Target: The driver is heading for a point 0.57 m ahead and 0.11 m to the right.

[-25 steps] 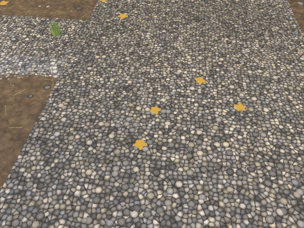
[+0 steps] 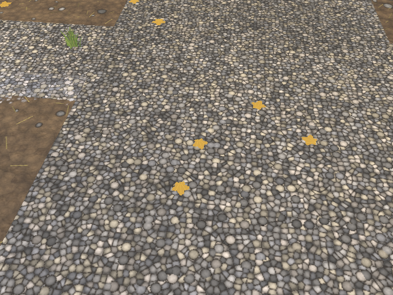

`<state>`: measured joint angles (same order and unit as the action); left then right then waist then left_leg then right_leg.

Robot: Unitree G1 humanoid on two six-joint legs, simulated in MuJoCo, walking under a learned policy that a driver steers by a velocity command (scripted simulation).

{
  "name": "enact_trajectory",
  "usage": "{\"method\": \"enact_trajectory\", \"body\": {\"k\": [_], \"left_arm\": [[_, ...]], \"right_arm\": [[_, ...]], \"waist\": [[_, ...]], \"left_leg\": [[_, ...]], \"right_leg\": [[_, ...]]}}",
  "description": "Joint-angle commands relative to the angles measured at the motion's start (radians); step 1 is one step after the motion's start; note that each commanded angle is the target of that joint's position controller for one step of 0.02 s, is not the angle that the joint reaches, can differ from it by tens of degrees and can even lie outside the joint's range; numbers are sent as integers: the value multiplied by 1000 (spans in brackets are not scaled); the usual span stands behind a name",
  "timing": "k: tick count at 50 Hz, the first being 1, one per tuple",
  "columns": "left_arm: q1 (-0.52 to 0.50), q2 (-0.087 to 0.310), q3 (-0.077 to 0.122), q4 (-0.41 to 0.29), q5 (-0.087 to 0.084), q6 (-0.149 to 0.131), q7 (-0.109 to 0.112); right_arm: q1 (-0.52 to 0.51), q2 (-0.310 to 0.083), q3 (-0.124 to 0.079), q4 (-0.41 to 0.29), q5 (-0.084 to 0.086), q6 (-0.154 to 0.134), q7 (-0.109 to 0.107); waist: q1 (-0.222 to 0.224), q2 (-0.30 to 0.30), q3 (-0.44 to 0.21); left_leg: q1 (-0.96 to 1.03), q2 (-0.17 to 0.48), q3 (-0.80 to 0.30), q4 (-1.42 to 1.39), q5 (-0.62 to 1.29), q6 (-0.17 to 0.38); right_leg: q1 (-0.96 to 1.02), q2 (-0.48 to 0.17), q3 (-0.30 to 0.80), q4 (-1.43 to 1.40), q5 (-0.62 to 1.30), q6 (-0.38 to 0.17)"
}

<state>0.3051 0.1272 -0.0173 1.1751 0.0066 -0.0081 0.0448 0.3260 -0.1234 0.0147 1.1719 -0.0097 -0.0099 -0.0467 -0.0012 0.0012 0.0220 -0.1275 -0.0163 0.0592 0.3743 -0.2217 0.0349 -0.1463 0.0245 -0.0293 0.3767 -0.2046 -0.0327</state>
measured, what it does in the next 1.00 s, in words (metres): walks ahead: right foot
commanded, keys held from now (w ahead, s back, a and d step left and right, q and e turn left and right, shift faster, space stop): no key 0.42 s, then w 0.58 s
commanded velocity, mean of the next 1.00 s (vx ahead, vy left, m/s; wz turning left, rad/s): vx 0.18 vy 0.00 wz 0.00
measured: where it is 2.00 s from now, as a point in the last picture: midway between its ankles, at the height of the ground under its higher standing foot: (214, 288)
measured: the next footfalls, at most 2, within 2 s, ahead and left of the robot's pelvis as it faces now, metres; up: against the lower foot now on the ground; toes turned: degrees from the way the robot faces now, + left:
right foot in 0.76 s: +0.12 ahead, -0.12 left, +0.00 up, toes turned -4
left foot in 1.22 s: +0.47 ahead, +0.03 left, +0.00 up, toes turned +4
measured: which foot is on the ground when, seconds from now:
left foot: down 0.00-0.76, up 0.78-1.00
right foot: down 0.00-0.54, up 0.56-0.74, down 0.76-1.00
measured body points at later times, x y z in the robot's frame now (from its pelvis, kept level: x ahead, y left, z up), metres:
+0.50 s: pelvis +0.01 +0.00 +0.00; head +0.01 +0.00 +0.45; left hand -0.03 +0.21 -0.17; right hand -0.04 -0.20 -0.16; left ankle -0.01 +0.09 -0.75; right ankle +0.00 -0.10 -0.74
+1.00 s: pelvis +0.16 -0.05 +0.00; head +0.18 -0.07 +0.45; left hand +0.07 +0.16 -0.14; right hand +0.25 -0.29 -0.15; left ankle +0.21 +0.08 -0.68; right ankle +0.08 -0.12 -0.75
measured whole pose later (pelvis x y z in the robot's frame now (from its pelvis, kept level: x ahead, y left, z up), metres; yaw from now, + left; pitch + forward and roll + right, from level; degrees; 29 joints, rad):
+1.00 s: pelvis +0.16 -0.05 +0.00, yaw +0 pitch +1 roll +0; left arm 0.51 0.12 0.02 1.11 0.02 -0.10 0.01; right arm 0.19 -0.19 -0.06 1.01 -0.03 -0.05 0.03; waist 0.03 0.03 0.00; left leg -0.58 0.06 0.05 1.00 -0.19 0.06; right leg 0.00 0.06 -0.07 0.24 -0.26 -0.07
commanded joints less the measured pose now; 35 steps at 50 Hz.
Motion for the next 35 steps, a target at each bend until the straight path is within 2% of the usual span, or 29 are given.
{"method": "enact_trajectory", "body": {"k": [1, 21, 22, 23, 25, 26, 28, 29, 31, 33, 35], "left_arm": [[74, 68, 8, -3, 0, -3, 2], [108, 49, 6, 3, 0, -5, 2], [116, 45, 5, 6, 1, -5, 2], [115, 53, 9, 3, 2, -3, 2], [108, 67, 21, -15, 8, 3, -4], [91, 63, 23, -31, 15, 4, -9], [37, 25, 18, -74, 29, -5, -24], [8, 24, 19, -96, 39, -14, -30], [-23, 55, 33, -129, 33, -33, -43], [-8, 54, 40, -144, 23, -48, -55], [33, 37, 44, -142, 12, -56, -57]], "right_arm": [[82, -63, -8, -1, 0, -3, -2], [113, -46, -7, 2, 0, -8, -2], [122, -43, -6, 5, -1, -8, -2], [125, -55, -12, 3, -2, -6, -1], [137, -94, -32, -6, -3, 4, 2], [159, -103, -39, -9, -4, 9, 5], [235, -133, -58, 3, -4, 10, 7], [237, -142, -66, 3, -7, 6, 7], [214, -149, -74, -11, -18, -9, 12], [160, -156, -78, -33, -12, -25, 14], [108, -153, -80, -50, -3, -34, 17]], "waist": [[0, 0, 68], [1, 0, 75], [0, 2, 55], [-2, 7, 62], [-10, 45, 97], [-24, 63, 144], [-56, 145, 186], [-60, 148, 202], [-44, 90, 179], [-8, 79, 150], [31, 88, 140]], "left_leg": [[-40, 113, -116, -75, 71, 17], [-44, 114, -117, -74, 77, 21], [-37, 106, -116, -83, 8, 23], [-44, 95, -117, -84, -87, 28], [-82, 91, -152, -88, -392, 67], [-93, 121, -207, -116, -518, 94], [-53, 263, -396, -236, -674, 170], [-67, 328, -462, -274, -646, 204], [-39, 353, -468, -291, -518, 219], [-56, 313, -375, -265, -423, 186], [-150, 248, -264, -218, -351, 153]], "right_leg": [[-43, -114, 115, -72, 84, -20], [-48, -113, 112, -62, 86, -17], [-41, -104, 108, -67, 24, -18], [-55, -86, 98, -55, -60, -22], [-133, -35, 63, 25, -310, -44], [-216, -20, 52, 74, -385, -50], [-347, 8, -34, 266, -305, -43], [-367, -28, -41, 353, -238, -41], [-420, -66, -6, 449, -252, -40], [-362, -77, -5, 385, -231, -40], [-185, -42, -51, 239, -169, -42]]}}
